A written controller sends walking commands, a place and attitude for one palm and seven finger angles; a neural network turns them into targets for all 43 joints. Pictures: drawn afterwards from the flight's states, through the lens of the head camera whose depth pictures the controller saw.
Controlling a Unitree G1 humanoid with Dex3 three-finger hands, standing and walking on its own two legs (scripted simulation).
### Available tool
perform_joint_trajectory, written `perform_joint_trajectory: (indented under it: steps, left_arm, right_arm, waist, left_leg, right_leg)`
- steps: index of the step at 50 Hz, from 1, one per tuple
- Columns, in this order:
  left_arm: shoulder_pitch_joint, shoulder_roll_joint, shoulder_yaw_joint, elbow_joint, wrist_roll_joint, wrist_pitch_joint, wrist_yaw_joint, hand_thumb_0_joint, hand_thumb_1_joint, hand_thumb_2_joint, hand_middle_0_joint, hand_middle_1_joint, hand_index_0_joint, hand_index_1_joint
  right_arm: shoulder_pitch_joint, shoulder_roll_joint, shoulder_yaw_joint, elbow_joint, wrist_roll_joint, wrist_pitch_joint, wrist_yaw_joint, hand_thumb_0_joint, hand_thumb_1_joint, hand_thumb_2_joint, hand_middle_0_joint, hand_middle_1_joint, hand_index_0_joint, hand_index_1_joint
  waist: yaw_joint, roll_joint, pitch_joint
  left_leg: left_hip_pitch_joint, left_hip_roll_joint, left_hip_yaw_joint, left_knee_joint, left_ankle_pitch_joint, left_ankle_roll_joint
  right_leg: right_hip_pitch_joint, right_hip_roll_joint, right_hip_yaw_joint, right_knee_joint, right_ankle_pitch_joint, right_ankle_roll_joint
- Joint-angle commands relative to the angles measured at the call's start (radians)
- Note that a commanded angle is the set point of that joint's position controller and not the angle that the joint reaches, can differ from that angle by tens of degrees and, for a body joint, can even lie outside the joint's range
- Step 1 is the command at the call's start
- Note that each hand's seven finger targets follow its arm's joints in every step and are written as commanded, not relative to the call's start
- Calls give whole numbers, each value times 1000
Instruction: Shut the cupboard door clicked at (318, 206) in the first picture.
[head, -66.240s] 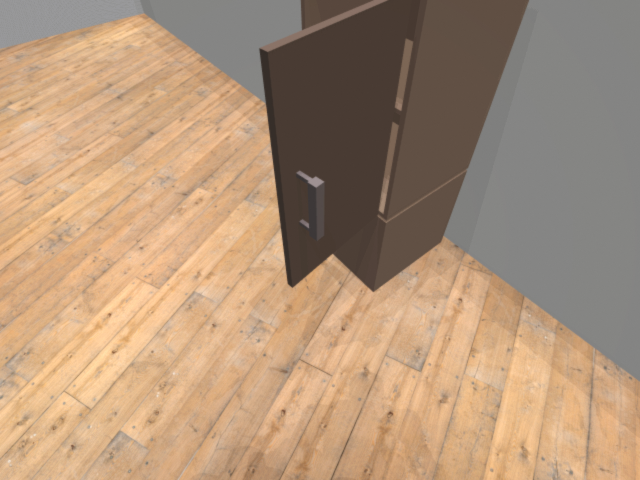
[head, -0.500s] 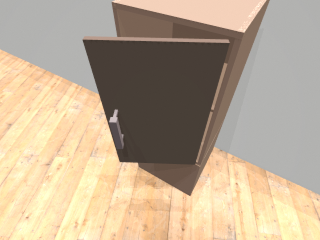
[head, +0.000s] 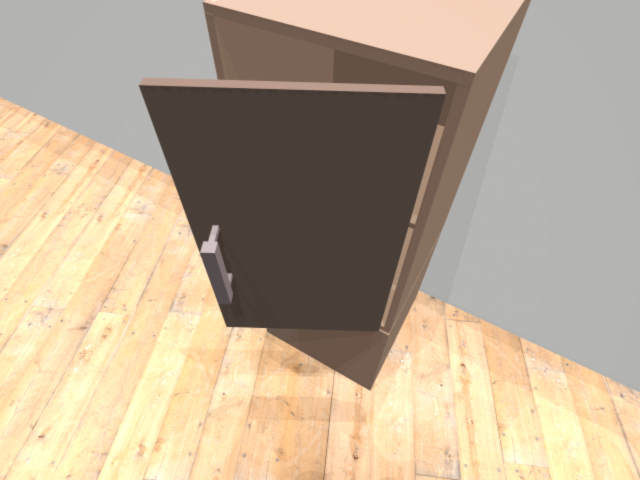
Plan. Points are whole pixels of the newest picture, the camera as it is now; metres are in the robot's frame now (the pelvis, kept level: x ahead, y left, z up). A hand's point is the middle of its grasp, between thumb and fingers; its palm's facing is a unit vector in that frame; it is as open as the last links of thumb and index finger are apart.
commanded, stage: look again from close up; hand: left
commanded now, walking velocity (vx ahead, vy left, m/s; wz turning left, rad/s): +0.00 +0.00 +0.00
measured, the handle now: (220, 265) +0.45 +0.20 -0.07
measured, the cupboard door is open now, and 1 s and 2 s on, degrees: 29 29 29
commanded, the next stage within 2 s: raise the hand and make a fist in 0.40 s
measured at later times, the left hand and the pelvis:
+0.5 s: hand out of the picture +0.02 +0.15 -0.18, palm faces +0.00 -0.98 -0.19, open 7.4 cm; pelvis +0.02 -0.02 +0.00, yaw +0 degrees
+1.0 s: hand out of the picture +0.13 +0.15 -0.09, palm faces +0.10 -0.99 -0.04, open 5.8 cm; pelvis -0.05 -0.05 -0.13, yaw +1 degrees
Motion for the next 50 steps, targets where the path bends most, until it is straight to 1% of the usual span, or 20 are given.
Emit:
perform_joint_trajectory:
  steps: [1,24,25,26,27,28,29,30,31,32,33,35,37,39,40,41,43,46,48,50]
  left_arm:
    - [61,117,24,-15,-6,-22,11,0,900,900,-200,-300,-200,-300]
    - [72,102,27,23,-6,-25,14,0,900,900,-200,-300,-200,-300]
    - [147,105,29,48,7,-41,54,0,900,900,-200,-300,-200,-300]
    - [-723,673,420,-1607,-131,-331,56,0,900,900,-200,-300,-200,-300]
    - [-11,201,68,-1256,-143,-245,64,0,900,900,-218,-320,-218,-320]
    - [189,-40,-9,-1190,-194,-97,73,0,900,900,-237,-340,-237,-340]
    - [94,-24,3,-1103,-174,-98,79,0,900,900,-255,-360,-255,-360]
    - [59,-14,39,-1052,-167,-136,61,0,900,900,-273,-380,-273,-380]
    - [86,22,99,-938,-165,-192,37,0,900,900,-292,-400,-292,-400]
    - [205,-7,127,-838,-183,-269,-6,0,900,900,-310,-420,-310,-420]
    - [340,-32,140,-767,-194,-344,-68,0,900,900,-328,-440,-328,-440]
    - [407,-47,174,-779,-251,-524,-204,0,900,900,-365,-480,-365,-480]
    - [365,23,230,-796,-292,-681,-348,0,900,900,-402,-520,-402,-520]
    - [317,114,293,-860,-311,-731,-428,0,900,900,-438,-560,-438,-560]
    - [284,149,317,-912,-325,-703,-434,0,900,900,-457,-580,-457,-580]
    - [220,160,323,-958,-341,-669,-426,0,900,900,-475,-600,-475,-600]
    - [99,177,303,-1138,-354,-641,-383,0,900,900,-512,-640,-512,-640]
    - [-5,178,259,-1357,-326,-652,-314,0,900,900,-567,-700,-567,-700]
    - [-78,177,216,-1414,-309,-659,-300,0,900,900,-603,-740,-603,-740]
    - [-13,145,177,-1368,-307,-635,-315,0,900,900,-640,-780,-640,-780]
  right_arm:
    - [30,-93,-20,-20,-1,-20,-10,0,-900,-900,200,300,200,300]
    - [36,-79,-19,35,-1,-19,-23,0,-900,-900,200,300,200,300]
    - [-25,-103,-25,-35,10,-21,-15,0,-900,-900,200,300,200,300]
    - [91,-303,-58,-313,21,-218,-110,0,-900,-900,200,300,200,300]
    - [25,-192,-18,-320,59,-284,-125,0,-900,-900,200,300,200,300]
    - [-26,-148,-33,-334,50,-317,-104,0,-900,-900,200,300,200,300]
    - [-1,-156,-44,-313,52,-342,-74,0,-900,-900,200,300,200,300]
    - [4,-178,-75,-352,34,-346,-58,0,-900,-900,200,300,200,300]
    - [-9,-196,-92,-372,19,-346,-48,0,-900,-900,200,300,200,300]
    - [-39,-187,-98,-405,9,-348,-39,0,-900,-900,200,300,200,300]
    - [-60,-177,-106,-443,12,-353,-22,0,-900,-900,200,300,200,300]
    - [-84,-167,-122,-490,1,-352,2,0,-900,-900,200,300,200,300]
    - [-115,-167,-128,-535,8,-350,15,0,-900,-900,200,300,200,300]
    - [-132,-172,-133,-601,21,-337,19,0,-900,-900,200,300,200,300]
    - [-148,-170,-131,-641,27,-325,13,0,-900,-900,200,300,200,300]
    - [-158,-169,-129,-670,35,-314,7,0,-900,-900,200,300,200,300]
    - [-156,-168,-120,-712,38,-307,-15,0,-900,-900,200,300,200,300]
    - [-109,-160,-107,-716,30,-301,-40,0,-900,-900,200,300,200,300]
    - [-87,-166,-94,-700,27,-303,-59,0,-900,-900,200,300,200,300]
    - [-81,-170,-89,-686,29,-310,-69,0,-900,-900,200,300,200,300]
  waist:
    - [8,8,-28]
    - [7,-2,-18]
    - [25,-23,17]
    - [-138,63,-391]
    - [-29,400,-528]
    - [-7,365,-406]
    - [-51,142,-191]
    - [-70,45,-47]
    - [-76,-106,-13]
    - [-40,-222,-12]
    - [16,-198,-53]
    - [67,-286,-203]
    - [73,-206,-272]
    - [88,-54,-336]
    - [92,-6,-366]
    - [86,15,-359]
    - [51,-18,-352]
    - [0,50,-408]
    - [-44,23,-382]
    - [-42,49,-378]
  left_leg:
    - [33,113,-125,-88,149,3]
    - [76,123,-102,-74,241,-7]
    - [6,131,-85,135,309,-37]
    - [361,83,-88,92,448,6]
    - [427,67,-103,58,632,-8]
    - [305,82,-115,28,749,-47]
    - [130,75,-140,70,599,-39]
    - [1,52,-148,117,392,-36]
    - [-130,31,-146,181,208,-34]
    - [-239,19,-138,245,123,-34]
    - [-299,2,-124,300,148,-40]
    - [-428,-13,-104,429,117,-58]
    - [-560,-26,-92,540,44,-68]
    - [-640,-35,-65,617,-28,-57]
    - [-669,-37,-54,639,-63,-49]
    - [-698,-35,-48,636,-144,-45]
    - [-722,-13,-72,689,-198,-27]
    - [-690,8,-89,732,-180,-10]
    - [-706,21,-108,754,-203,-2]
    - [-710,23,-121,751,-210,-4]
  right_leg:
    - [-6,-65,68,-86,140,-52]
    - [25,-66,64,-98,279,-57]
    - [-13,-109,129,-106,599,-36]
    - [-37,6,16,92,570,-34]
    - [-97,69,-31,178,308,-48]
    - [-126,69,-67,177,117,-44]
    - [-222,58,-55,144,107,-34]
    - [-289,59,-67,103,130,-34]
    - [-362,50,-76,117,131,-32]
    - [-415,49,-74,170,111,-30]
    - [-415,47,-64,242,167,-43]
    - [-446,45,-38,401,232,-39]
    - [-485,25,37,494,223,-37]
    - [-495,4,130,514,88,-45]
    - [-501,0,162,505,0,-44]
    - [-548,14,158,487,-211,-56]
    - [-617,18,205,450,-347,-41]
    - [-655,31,197,460,-323,-38]
    - [-723,53,171,477,-363,-42]
    - [-742,61,143,496,-348,-48]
